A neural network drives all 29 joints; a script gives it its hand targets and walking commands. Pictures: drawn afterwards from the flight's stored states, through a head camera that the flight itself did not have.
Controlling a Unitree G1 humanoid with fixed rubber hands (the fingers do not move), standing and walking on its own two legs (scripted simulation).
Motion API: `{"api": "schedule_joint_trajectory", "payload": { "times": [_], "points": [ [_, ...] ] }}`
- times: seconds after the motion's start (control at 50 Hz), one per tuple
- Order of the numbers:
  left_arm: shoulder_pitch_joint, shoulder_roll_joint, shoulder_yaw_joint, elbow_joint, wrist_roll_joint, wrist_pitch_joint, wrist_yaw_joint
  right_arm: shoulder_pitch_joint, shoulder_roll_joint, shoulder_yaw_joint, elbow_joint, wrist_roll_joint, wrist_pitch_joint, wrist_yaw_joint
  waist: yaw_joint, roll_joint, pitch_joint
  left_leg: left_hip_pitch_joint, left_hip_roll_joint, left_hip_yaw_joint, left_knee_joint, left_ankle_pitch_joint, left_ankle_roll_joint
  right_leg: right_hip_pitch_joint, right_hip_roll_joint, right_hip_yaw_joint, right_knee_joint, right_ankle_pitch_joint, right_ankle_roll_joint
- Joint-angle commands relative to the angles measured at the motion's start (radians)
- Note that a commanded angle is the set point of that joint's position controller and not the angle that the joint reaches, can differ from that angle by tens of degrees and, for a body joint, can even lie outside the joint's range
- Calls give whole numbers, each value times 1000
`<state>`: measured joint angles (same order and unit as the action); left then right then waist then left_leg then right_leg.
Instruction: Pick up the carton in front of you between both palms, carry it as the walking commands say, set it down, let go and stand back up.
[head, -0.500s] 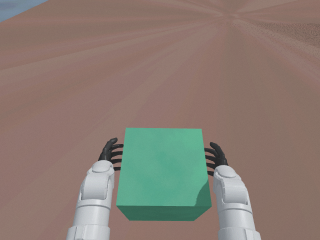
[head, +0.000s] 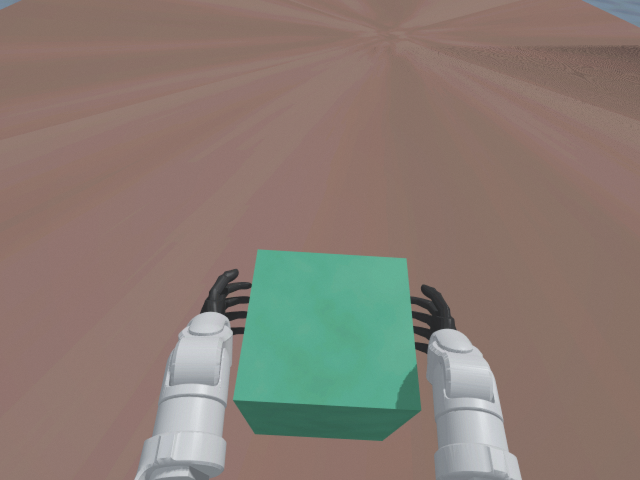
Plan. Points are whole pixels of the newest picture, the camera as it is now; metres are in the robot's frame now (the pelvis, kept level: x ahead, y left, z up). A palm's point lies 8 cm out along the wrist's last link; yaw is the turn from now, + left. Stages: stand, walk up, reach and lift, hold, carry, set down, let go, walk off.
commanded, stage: set down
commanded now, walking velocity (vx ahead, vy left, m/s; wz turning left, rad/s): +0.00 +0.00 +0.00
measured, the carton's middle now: (324, 352) +0.32 +0.00 -0.05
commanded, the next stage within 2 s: none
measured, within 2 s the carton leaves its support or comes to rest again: neither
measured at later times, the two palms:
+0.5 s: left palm (227, 354) +0.33 +0.16 -0.11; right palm (401, 353) +0.36 -0.14 -0.11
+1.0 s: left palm (234, 373) +0.37 +0.16 -0.25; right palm (378, 361) +0.42 -0.13 -0.25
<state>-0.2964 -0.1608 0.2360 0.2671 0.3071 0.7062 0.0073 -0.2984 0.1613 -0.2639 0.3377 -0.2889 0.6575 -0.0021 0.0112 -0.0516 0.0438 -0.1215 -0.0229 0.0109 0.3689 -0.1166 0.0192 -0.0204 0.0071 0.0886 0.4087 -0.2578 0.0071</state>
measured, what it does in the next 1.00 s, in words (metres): lowers itself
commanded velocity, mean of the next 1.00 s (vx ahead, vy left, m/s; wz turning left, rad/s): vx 0.00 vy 0.00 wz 0.00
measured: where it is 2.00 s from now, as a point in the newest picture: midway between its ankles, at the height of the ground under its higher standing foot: outside the picture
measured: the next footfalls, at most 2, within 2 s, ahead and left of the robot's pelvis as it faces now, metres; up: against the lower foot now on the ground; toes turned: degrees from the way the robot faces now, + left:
none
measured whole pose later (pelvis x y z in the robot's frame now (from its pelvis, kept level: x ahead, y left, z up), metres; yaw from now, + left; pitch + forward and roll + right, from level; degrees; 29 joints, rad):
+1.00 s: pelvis -0.05 -0.02 -0.17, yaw +0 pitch +43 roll -1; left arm -0.78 -0.19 0.56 0.46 0.30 0.27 0.07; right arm -0.90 0.03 -0.41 0.70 -0.26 0.25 -0.03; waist 0.06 -0.05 -0.19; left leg -1.71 -0.04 -0.09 1.28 -0.33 -0.05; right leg -1.62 0.12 0.06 1.37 -0.51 0.00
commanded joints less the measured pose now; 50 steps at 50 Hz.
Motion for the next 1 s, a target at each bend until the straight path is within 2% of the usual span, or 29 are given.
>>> {"api": "schedule_joint_trajectory", "payload": {
  "times": [0.0, 0.08, 0.16, 0.24, 0.3, 0.38, 0.46, 0.54, 0.6, 0.7, 0.76, 0.84, 0.98],
  "points": [
    [-475, -967, -522, 28, -260, -33, -255, -540, 912, 483, -16, 228, -43, 267, -10, 72, -221, 344, -23, -110, -25, -5, -33, -298, 66, 15, -115, -27, -57],
    [-561, -971, -411, 145, -215, -58, -247, -641, 878, 385, 104, 161, -78, 283, -5, 74, -176, 298, -14, -121, -17, -118, -33, -350, 64, 6, -79, -95, -64],
    [-640, -917, -219, 292, -109, -114, -220, -735, 811, 222, 244, 53, -144, 273, 7, 74, -137, 216, -15, -123, 34, -163, -29, -436, 70, -3, -10, -127, -69],
    [-641, -794, -57, 357, 1, -199, -177, -729, 690, 62, 333, -66, -222, 236, 13, 55, -129, 104, -31, -110, 111, -77, -27, -547, 78, -8, 65, -92, -66],
    [-612, -710, -5, 364, 43, -292, -155, -686, 612, 17, 358, -107, -303, 220, 17, 46, -189, 8, -41, -94, 187, 66, -25, -639, 91, -14, 123, -29, -56],
    [-645, -729, -88, 350, 22, -441, -149, -705, 644, 95, 359, -63, -441, 214, 21, 49, -371, -88, -57, -82, 305, 205, -26, -753, 119, -32, 214, 41, -36],
    [-744, -814, -240, 337, -43, -545, -158, -800, 730, 263, 331, 22, -539, 212, 13, 33, -644, -143, -79, -79, 456, 312, -28, -877, 131, -37, 328, 132, -15],
    [-808, -863, -380, 262, -102, -578, -173, -871, 800, 433, 247, 113, -567, 203, 39, 24, -984, -216, -87, -56, 598, 415, -29, -932, 138, -34, 455, 251, 13],
    [-824, -868, -431, 222, -130, -555, -191, -906, 826, 502, 222, 155, -541, 203, 59, 6, -1116, -348, -92, -34, 668, 369, -31, -953, 139, -29, 528, 277, 27],
    [-868, -884, -394, 255, -126, -471, -233, -959, 865, 485, 277, 151, -455, 234, 78, -17, -1041, -639, -101, 0, 727, 137, -35, -1057, 140, -31, 590, 111, 30],
    [-906, -888, -344, 295, -114, -429, -246, -991, 856, 439, 333, 139, -416, 253, 78, -15, -983, -736, -103, 12, 761, 66, -38, -1151, 145, -41, 620, 30, 22],
    [-948, -886, -295, 329, -109, -414, -238, -1039, 822, 386, 382, 134, -410, 257, 76, -9, -991, -811, -105, 16, 823, 66, -45, -1264, 152, -57, 688, 14, 18],
    [-1030, -872, -273, 338, -121, -435, -190, -1121, 754, 349, 431, 147, -440, 242, 74, 3, -1086, -907, -109, 18, 945, 106, -62, -1436, 167, -81, 834, 20, 18]
  ]
}}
